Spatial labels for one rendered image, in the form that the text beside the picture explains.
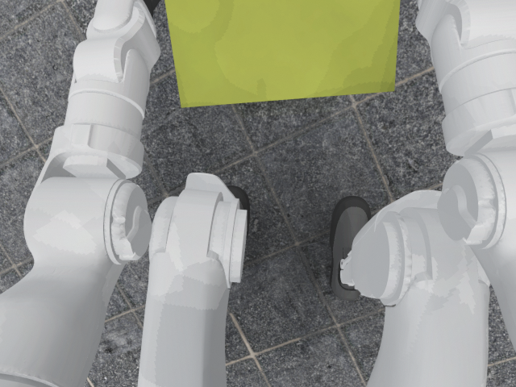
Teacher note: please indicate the right robot upper arm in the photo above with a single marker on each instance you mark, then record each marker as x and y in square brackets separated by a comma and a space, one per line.
[477, 207]

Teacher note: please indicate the robot right forearm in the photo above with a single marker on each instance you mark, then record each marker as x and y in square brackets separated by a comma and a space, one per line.
[473, 51]

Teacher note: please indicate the robot left forearm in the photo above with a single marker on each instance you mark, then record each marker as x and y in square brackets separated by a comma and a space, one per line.
[107, 97]

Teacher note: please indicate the left robot upper arm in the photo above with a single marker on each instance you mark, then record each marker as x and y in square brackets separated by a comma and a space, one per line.
[81, 232]

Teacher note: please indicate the left robot thigh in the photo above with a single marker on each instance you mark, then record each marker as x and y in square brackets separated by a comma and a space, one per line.
[183, 342]

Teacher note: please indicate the right robot shin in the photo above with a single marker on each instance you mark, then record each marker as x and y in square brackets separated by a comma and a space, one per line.
[354, 271]

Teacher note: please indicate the carton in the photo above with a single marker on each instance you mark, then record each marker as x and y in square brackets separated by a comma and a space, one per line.
[238, 51]

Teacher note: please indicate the left robot hand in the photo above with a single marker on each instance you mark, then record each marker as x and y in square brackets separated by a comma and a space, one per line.
[151, 5]

